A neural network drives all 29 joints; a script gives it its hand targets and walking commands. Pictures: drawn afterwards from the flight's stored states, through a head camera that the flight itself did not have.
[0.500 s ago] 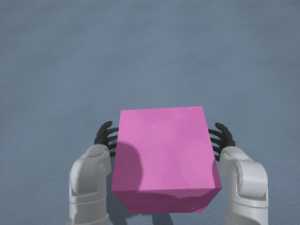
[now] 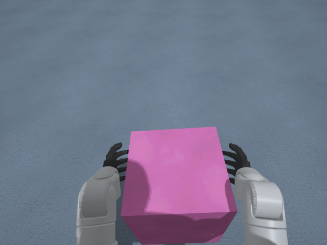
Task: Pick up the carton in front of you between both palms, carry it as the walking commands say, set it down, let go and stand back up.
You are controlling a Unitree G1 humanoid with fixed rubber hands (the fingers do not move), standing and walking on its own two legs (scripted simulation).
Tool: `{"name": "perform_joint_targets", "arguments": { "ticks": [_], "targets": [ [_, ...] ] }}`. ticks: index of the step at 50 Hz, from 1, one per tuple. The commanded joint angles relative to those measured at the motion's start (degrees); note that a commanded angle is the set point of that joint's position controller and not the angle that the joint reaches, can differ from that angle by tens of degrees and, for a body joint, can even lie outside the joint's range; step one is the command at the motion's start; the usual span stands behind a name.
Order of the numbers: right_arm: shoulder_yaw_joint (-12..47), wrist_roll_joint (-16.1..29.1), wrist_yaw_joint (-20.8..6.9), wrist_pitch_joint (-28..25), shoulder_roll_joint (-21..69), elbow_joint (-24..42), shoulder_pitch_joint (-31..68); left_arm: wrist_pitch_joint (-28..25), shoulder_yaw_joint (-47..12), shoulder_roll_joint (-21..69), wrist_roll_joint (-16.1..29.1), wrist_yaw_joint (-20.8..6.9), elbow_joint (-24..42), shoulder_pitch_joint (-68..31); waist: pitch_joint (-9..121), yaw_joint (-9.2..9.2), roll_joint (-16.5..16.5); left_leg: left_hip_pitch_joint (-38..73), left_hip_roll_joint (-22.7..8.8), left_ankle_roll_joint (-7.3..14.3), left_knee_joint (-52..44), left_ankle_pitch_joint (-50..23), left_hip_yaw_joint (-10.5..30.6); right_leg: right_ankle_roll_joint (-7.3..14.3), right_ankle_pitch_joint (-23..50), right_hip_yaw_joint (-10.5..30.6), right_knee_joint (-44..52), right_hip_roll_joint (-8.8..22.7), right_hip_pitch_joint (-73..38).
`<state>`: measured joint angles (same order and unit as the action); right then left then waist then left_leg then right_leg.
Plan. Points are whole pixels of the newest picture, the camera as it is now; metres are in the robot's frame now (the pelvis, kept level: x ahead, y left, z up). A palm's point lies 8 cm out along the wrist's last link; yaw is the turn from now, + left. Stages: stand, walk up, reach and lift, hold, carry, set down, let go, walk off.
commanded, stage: carry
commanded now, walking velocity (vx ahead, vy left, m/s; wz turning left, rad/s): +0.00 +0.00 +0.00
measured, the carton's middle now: (176, 189) +0.27 +0.00 -0.01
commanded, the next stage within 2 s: hold in 1.20 s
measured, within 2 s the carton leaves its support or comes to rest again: neither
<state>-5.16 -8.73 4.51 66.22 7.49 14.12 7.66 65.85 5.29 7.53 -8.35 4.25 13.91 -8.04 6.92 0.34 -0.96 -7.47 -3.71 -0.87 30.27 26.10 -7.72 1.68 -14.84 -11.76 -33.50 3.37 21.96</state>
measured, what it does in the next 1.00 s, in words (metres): shifts its weight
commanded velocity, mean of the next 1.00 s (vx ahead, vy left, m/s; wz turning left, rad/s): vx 0.00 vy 0.00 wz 0.00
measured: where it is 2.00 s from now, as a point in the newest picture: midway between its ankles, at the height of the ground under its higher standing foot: outside the picture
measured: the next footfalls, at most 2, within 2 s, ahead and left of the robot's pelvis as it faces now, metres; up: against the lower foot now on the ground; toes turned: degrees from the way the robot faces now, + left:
none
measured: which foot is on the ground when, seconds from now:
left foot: down 0.00-1.00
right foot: down 0.00-1.00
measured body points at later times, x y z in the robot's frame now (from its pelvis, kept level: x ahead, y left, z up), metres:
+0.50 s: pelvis -0.05 +0.01 +0.00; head -0.07 +0.01 +0.45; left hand +0.25 +0.16 +0.03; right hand +0.25 -0.14 +0.03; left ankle -0.12 +0.10 -0.73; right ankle +0.03 -0.10 -0.73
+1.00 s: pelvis -0.06 +0.02 +0.00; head -0.08 +0.02 +0.45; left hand +0.24 +0.17 +0.04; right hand +0.24 -0.13 +0.03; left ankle -0.12 +0.11 -0.73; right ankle +0.03 -0.10 -0.73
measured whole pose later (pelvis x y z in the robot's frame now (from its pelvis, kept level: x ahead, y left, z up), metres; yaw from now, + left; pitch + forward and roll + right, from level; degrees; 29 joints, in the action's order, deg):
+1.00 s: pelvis -0.06 +0.02 +0.00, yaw +0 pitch +1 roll +0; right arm -8.7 -13.7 2.7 42.4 8.0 -9.5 11.7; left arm 41.7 9.7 8.2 -13.8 1.8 -9.5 -12.3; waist 4.6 0.0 -0.4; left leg -10.9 -1.5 1.6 31.9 22.3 -8.9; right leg 0.8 -7.4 -10.6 -29.4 5.5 22.9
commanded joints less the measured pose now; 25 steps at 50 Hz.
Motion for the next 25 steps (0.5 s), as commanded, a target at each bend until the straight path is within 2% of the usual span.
{"name": "perform_joint_targets", "arguments": {
  "ticks": [1, 6, 11, 19, 25],
  "targets": [
    [40.2, 22.3, -15.6, -3.0, 53.6, 2.2, 25.8, -2.8, -41.0, 54.0, 22.1, -15.3, 1.3, -24.8, 13.1, -0.48, -0.7, -0.5, -6.0, 0.8, -1.6, -37.3, 2.8, 0.5, 28.2, 5.5, 0.2, 5.6, -12.2],
    [39.0, 20.4, -15.5, -7.1, 51.9, 0.2, 25.8, -6.8, -39.1, 52.1, 19.7, -15.2, -0.8, -24.0, 12.2, -0.41, 0.2, -1.9, -5.6, 1.2, -2.8, -30.3, 3.3, 0.4, 26.9, 6.1, 1.6, 6.2, -12.8],
    [35.6, 17.0, -15.4, -11.5, 49.3, -4.4, 24.4, -11.1, -35.3, 49.1, 16.0, -15.2, -5.3, -22.3, 10.6, -0.29, 0.3, -3.4, -5.4, 1.5, -4.5, -24.6, 3.8, 0.2, 22.2, 6.5, 3.3, 6.3, -12.2],
    [27.7, 10.9, -15.5, -21.0, 48.7, -15.2, 27.9, -20.7, -27.8, 48.4, 10.3, -15.5, -16.2, -26.6, 8.3, -0.19, 0.4, -6.1, -5.2, 2.2, -7.0, -16.1, 4.5, 0.0, 15.5, 7.3, 5.7, 6.4, -10.9],
    [23.5, 7.5, -16.3, -28.6, 51.8, -23.2, 32.7, -28.1, -23.0, 51.7, 7.0, -16.6, -24.8, -30.7, 9.5, -0.12, 0.8, -6.6, -4.9, 2.6, -7.0, -13.5, 4.8, -0.1, 14.4, 7.4, 6.3, 6.5, -11.6]
  ]
}}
